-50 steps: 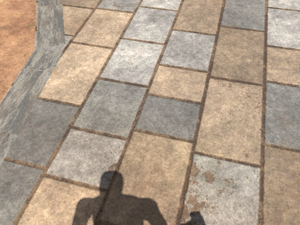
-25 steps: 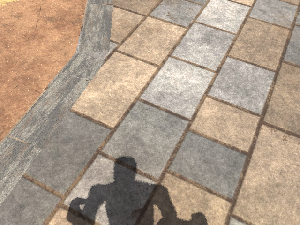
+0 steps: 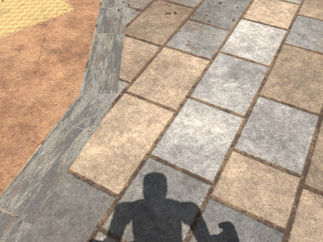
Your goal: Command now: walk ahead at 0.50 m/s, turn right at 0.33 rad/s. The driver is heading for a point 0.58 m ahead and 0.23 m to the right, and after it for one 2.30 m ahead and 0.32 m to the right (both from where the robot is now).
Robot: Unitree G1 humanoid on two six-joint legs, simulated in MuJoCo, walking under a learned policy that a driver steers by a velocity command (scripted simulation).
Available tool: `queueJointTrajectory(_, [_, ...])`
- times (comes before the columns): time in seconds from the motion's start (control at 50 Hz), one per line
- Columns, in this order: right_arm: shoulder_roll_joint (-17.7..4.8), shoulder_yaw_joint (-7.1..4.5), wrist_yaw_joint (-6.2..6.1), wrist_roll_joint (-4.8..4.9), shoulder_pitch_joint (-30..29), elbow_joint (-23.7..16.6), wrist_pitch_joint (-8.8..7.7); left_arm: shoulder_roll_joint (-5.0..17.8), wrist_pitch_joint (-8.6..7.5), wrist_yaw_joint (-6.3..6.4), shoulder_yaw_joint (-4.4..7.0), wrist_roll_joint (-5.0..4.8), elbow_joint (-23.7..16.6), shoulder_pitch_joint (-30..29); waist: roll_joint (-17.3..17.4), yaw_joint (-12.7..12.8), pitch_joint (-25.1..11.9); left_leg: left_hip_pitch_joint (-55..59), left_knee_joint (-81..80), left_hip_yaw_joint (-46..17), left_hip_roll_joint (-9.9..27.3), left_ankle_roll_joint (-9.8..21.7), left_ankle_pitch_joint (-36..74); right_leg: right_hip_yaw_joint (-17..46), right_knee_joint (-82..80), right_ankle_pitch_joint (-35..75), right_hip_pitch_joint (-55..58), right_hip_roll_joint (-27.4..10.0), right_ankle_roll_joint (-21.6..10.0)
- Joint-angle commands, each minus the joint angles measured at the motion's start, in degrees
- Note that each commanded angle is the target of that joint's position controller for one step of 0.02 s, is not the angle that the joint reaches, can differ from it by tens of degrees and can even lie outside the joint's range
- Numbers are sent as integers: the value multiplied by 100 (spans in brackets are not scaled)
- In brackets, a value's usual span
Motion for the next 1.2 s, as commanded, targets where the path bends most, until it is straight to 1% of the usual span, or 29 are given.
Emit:
queueJointTrajectory(0.02, [-312, -75, -41, -34, -71, -426, -33, 959, -78, 103, 255, -51, -403, -195, -604, -171, -195, -423, -909, -45, 138, -214, 514, 1566, -1119, 849, 275, -1422, -1126])
queueJointTrajectory(0.1, [-215, -23, 11, 18, -911, -583, -98, 1085, 14, 202, 319, -109, -304, 121, -614, 119, -71, 104, -2355, -42, -123, -337, 1942, 1286, -1026, 558, -59, -1159, -843])
queueJointTrajectory(0.16, [-323, -60, 65, 88, -1307, -696, -163, 1083, 92, 233, 336, -156, -227, 416, -633, 229, -88, 375, -2852, -146, -258, -322, 2100, 1585, -736, 231, 130, -1258, -758])
queueJointTrajectory(0.22, [-535, -156, 87, 121, -1167, -687, -231, 1087, 154, 262, 364, -136, -256, 388, -786, 27, -145, 841, -3193, -211, -260, -148, 1636, 2032, -256, 18, 382, -1378, -582])
queueJointTrajectory(0.26, [-749, -287, 35, 68, -322, -476, -269, 804, 171, 252, 281, -91, -326, 315, -742, -427, -566, 2176, -3488, -208, -71, 159, 1392, 1878, 663, 132, 87, -981, -305])
queueJointTrajectory(0.28, [-1079, -380, -16, -14, 542, -388, -270, 415, 149, 229, 145, 5, -445, 330, -56, -776, -1334, 3530, -3445, -1144, 931, 522, 961, 1370, 2283, -626, -566, -592, -86])
queueJointTrajectory(0.3, [-1514, -489, 8, -47, 907, -210, -160, 121, 77, 225, 43, -143, -671, 1013, 1783, -464, -1916, 4952, -3994, -3613, 2090, 1378, -371, 626, 3975, -2572, -2400, 43, 194])
queueJointTrajectory(0.32, [-1013, -391, 41, 26, 801, -242, -141, 713, 75, 246, 160, -226, -545, 927, 1255, -567, -1484, 4652, -4263, -4022, 2094, 1377, -1444, 786, 4799, -2423, -3087, -405, 270])
queueJointTrajectory(0.34, [-693, -302, 29, 50, 581, -271, -135, 993, 105, 245, 251, -196, -592, 415, 725, -664, -840, 4072, -4304, -3140, 1841, 1158, -1126, 743, 5018, -1893, -3222, -577, 295])
queueJointTrajectory(0.36, [-561, -246, 34, 12, 304, -276, -127, 935, 138, 251, 260, -144, -613, 199, 377, -555, -538, 3510, -4375, -2403, 1581, 1036, -304, 630, 4965, -1470, -3035, -754, 354])
queueJointTrajectory(0.38, [-407, -203, 38, -5, 114, -230, -115, 870, 154, 233, 273, -98, -671, 41, 368, -466, -286, 3100, -4494, -1886, 1371, 1003, 312, 616, 4742, -1191, -2942, -884, 393])
queueJointTrajectory(0.42, [-334, -188, 24, -33, -21, -146, -141, 665, 223, 168, 265, -144, -735, 17, 582, -314, -133, 2593, -4761, -1143, 1143, 954, 944, 506, 4513, -910, -2598, -1068, 437])
queueJointTrajectory(0.52, [-640, -306, -2, -1, 67, 103, -182, 403, 295, 94, 188, -101, -1026, -465, 254, -323, -11, 2567, -5060, -177, 1218, 1129, 1994, 396, 3542, -84, -2801, -1162, 575])
queueJointTrajectory(0.6, [-827, -343, -38, 40, 177, 255, -115, 306, 232, -47, 122, -99, -1207, -1108, 147, -537, 126, 2655, -5065, 589, 1107, 969, 2277, 63, 2315, 893, -2466, -1061, 464])
queueJointTrajectory(0.68, [-1019, -403, -42, 151, 452, 449, -7, 361, 241, -163, 127, -116, -1482, -1644, 145, -633, 296, 3190, -4856, 940, 1289, 804, 2664, -223, 1664, 633, -2368, -936, 220])
queueJointTrajectory(0.74, [-1270, -480, -84, 227, 432, 468, 104, 644, 291, -185, 277, -68, -1519, -1283, 371, -256, -91, 3475, -3748, 1277, 1295, 623, 5158, -674, 1501, -208, -1439, -444, -133])
queueJointTrajectory(0.76, [-1299, -484, -104, 251, 367, 451, 149, 852, 314, -160, 409, -73, -1350, -576, 316, 177, -476, 3291, -2764, 1444, 1168, 511, 5707, -802, 1248, -126, -481, -186, -317])
queueJointTrajectory(0.78, [-1152, -418, -131, 207, 412, 420, 147, 1196, 359, -70, 604, -93, -1071, 432, 98, 660, -984, 2388, -1374, 1537, 953, 302, 5106, -551, 1026, 138, 1144, -112, -548])
queueJointTrajectory(0.8, [-449, -179, -77, -93, 866, 148, 72, 1880, 378, 45, 738, -147, -1007, 745, -1424, 324, -1492, -65, 793, 1482, 244, -53, 552, 1998, 970, 49, 3287, -1621, -1339])
queueJointTrajectory(0.82, [-429, -85, -9, -41, 718, -25, -129, 1855, 278, 13, 655, -101, -1269, 668, -1491, 302, -2479, -1177, 1998, 153, -556, -168, -1775, 4700, -110, -532, 3927, -2504, -2137])
queueJointTrajectory(0.84, [-923, -220, 42, 200, 8, -149, -233, 1421, 196, -35, 514, -23, -1263, 465, -818, 518, -1900, -1625, 2149, -253, -222, -89, -1328, 3906, -282, 149, 3489, -2343, -1752])
queueJointTrajectory(0.86, [-874, -188, 30, 230, -174, -232, -281, 1265, 145, -30, 462, -9, -1250, 166, -643, 314, -1216, -1566, 1786, -162, -33, -37, -873, 3015, -193, 1161, 2642, -2113, -1555])
queueJointTrajectory(0.88, [-841, -195, -33, 93, -108, -124, -259, 1102, 140, -14, 417, -43, -1280, -206, -229, 36, -827, -1255, 1351, -135, 190, -96, -582, 2308, -117, 2093, 1815, -1835, -1339])
queueJointTrajectory(0.9, [-892, -227, -59, 21, 68, -18, -178, 890, 151, 16, 349, -13, -1328, -506, -269, -188, -704, -798, 1023, -102, 368, -148, -398, 1770, -150, 2756, 1173, -1718, -1217])
queueJointTrajectory(0.92, [-860, -226, -52, 27, 214, 69, -74, 796, 151, 38, 301, 52, -1355, -667, -370, -324, -697, -374, 908, -63, 410, -197, -291, 1514, -258, 3175, 705, -1640, -1172])
queueJointTrajectory(0.98, [-496, -130, -68, 16, 480, 274, 104, 752, 71, 93, 247, 100, -1090, -710, -450, -455, -763, 99, 189, 127, 328, -381, 292, 739, -453, 4089, 155, -1487, -1135])
queueJointTrajectory(1.04, [-293, -38, -43, 38, 137, 258, 127, 707, 90, 164, 205, 117, -856, -742, -618, -325, -703, 329, -1033, 166, 312, -353, 1347, 96, -526, 3835, 152, -1243, -867])
queueJointTrajectory(1.12, [-412, -63, 54, 115, -322, 151, 122, 778, 134, 199, 202, 197, -545, -641, -588, -63, -548, 472, -1945, 88, 190, -223, 2024, -10, -614, 3183, 527, -1468, -792])
queueJointTrajectory(1.2, [-617, -174, 158, 66, -521, -111, 180, 926, 318, 277, 279, 60, -351, -667, -620, -29, -287, -23, -2191, 190, 63, -12, 834, 176, -35, 2998, 1125, -1833, -785])
Keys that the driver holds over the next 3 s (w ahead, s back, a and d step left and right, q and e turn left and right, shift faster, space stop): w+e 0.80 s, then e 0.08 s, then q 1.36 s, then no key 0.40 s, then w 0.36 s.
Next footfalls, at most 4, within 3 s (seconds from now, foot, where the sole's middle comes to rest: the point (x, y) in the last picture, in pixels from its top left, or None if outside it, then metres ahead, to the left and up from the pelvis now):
0.28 left None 0.32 0.14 -0.78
0.78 right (229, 237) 0.50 -0.20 -0.78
1.26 left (201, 184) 0.73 -0.10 -0.78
1.68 right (251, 207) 0.63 -0.31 -0.78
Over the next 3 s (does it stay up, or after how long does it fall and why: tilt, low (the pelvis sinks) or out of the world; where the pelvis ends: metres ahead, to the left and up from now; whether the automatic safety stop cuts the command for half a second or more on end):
stays up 0.68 -0.12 -0.01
